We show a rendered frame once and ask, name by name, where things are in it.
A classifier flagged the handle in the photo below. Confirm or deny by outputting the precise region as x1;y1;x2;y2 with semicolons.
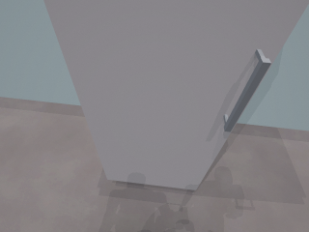
223;49;271;132

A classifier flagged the fridge door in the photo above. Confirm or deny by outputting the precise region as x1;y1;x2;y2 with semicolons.
43;0;309;190

